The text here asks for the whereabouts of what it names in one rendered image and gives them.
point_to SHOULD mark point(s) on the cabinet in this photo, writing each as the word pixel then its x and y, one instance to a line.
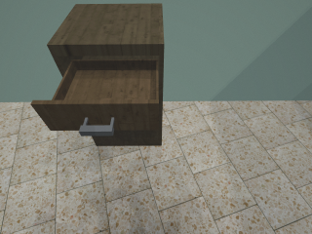
pixel 114 31

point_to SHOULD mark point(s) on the drawer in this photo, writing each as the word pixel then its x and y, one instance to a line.
pixel 100 89

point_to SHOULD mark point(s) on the handle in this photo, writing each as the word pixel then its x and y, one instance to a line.
pixel 97 130

